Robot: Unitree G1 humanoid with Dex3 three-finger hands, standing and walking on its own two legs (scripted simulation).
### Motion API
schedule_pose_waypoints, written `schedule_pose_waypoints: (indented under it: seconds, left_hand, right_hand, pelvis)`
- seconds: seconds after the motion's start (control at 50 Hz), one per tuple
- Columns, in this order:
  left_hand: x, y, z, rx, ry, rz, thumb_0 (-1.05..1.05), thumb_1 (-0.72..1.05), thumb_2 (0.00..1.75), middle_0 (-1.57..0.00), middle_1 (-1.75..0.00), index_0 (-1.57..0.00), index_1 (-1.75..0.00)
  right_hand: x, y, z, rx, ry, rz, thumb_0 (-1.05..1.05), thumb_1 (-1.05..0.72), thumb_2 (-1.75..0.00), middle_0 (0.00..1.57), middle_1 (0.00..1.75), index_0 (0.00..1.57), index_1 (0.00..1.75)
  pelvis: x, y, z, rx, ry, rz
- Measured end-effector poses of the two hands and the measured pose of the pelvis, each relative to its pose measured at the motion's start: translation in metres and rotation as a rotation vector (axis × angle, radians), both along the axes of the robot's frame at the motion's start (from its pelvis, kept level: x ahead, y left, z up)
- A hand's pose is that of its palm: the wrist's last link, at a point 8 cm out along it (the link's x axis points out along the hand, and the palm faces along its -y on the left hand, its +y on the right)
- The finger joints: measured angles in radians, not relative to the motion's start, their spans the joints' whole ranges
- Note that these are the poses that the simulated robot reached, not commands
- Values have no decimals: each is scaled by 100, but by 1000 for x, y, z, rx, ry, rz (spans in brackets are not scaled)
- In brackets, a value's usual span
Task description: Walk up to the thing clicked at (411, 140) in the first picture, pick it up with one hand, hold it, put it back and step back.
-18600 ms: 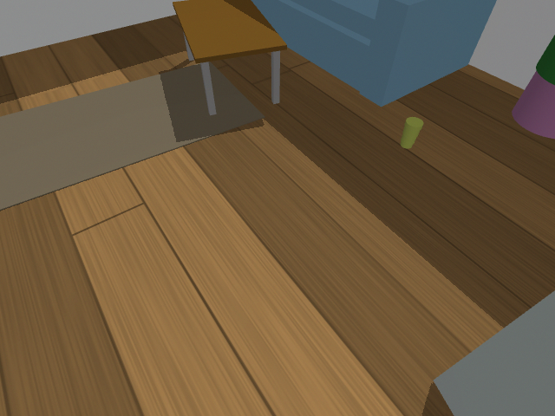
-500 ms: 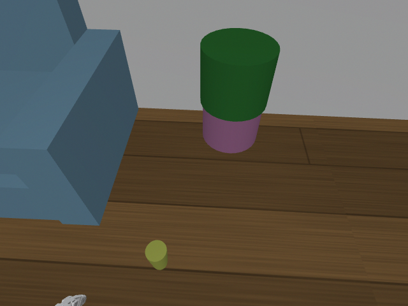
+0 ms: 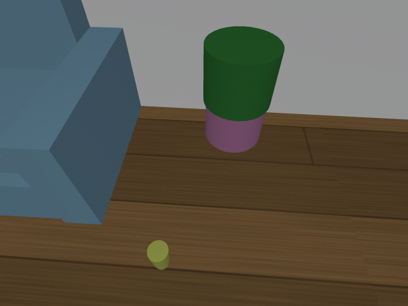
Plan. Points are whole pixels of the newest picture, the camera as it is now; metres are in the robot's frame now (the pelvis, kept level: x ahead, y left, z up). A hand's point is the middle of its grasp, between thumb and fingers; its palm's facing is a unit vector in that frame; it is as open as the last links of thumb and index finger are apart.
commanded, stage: stand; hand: left
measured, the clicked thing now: (160, 256) +0.43 +0.22 -0.70
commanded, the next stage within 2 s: go down in 1.60 s
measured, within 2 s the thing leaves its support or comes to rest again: neither
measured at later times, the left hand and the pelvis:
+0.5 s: hand out of the picture +0.08 +0.25 -0.15, palm faces -0.01 -0.94 -0.34, open 7.4 cm; pelvis -0.01 +0.00 +0.00, yaw +0 degrees
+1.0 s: hand out of the picture +0.07 +0.25 -0.16, palm faces -0.02 -0.94 -0.34, open 7.4 cm; pelvis +0.00 +0.00 +0.00, yaw +0 degrees
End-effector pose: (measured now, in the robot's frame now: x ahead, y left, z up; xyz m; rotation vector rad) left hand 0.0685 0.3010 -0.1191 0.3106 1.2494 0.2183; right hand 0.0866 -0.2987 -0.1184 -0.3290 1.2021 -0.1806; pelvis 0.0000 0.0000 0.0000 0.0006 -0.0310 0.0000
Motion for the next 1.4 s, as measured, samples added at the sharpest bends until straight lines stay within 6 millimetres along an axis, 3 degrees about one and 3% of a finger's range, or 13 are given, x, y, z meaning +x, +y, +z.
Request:
schedule_pose_waypoints:
  seconds: [0.36, 0.68, 1.06, 1.4]
  left_hand:
    - [6, -5, 2, -4, -37, -18, 0, 91, 90, -21, -30, -20, -30]
    - [-9, -3, 1, 0, -2, -12, 0, 91, 90, -21, -30, -20, -30]
    - [-6, -3, -1, -5, 0, -10, 0, 91, 90, -21, -30, -20, -30]
    - [6, -1, 1, 2, -8, -10, 0, 91, 90, -21, -30, -20, -30]
  right_hand:
    - [-16, -2, -1, 4, 7, -18, 0, -91, -90, 20, 30, 21, 30]
    - [-34, -4, -4, 3, 49, -23, 0, -91, -90, 20, 30, 21, 30]
    - [-26, -2, -3, 1, 50, -12, 0, -91, -90, 20, 30, 21, 30]
    - [-7, 1, -3, 0, 22, -2, 0, -91, -90, 20, 30, 21, 30]
  pelvis:
    - [-4, -2, 0, -1, -10, -1]
    - [-7, -2, 0, 1, -7, -1]
    - [-2, -1, 0, -1, 1, 2]
    - [6, 1, 0, 0, 0, 0]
